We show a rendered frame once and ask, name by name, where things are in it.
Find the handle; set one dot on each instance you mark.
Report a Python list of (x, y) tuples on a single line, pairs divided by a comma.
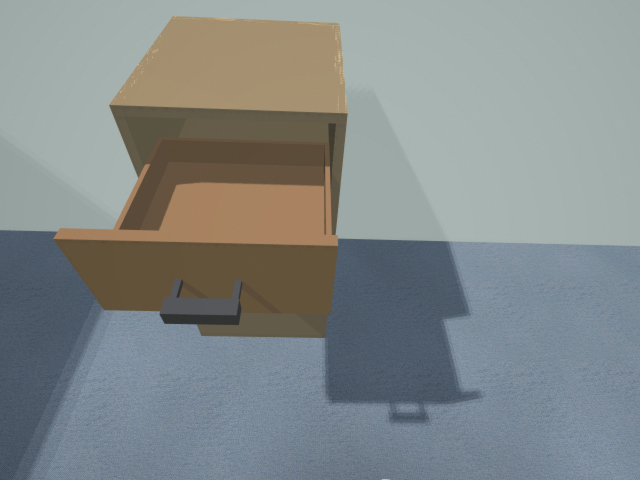
[(208, 311)]

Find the drawer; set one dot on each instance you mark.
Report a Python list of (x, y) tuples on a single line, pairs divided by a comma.
[(212, 211)]

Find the cabinet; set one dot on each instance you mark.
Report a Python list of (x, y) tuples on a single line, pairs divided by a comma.
[(241, 79)]

